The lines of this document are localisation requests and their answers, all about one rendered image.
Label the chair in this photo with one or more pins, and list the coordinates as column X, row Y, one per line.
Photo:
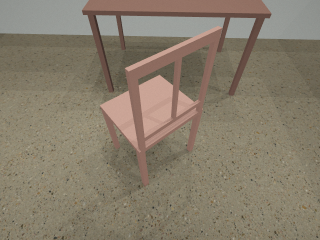
column 149, row 112

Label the table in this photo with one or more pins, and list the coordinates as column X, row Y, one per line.
column 178, row 8

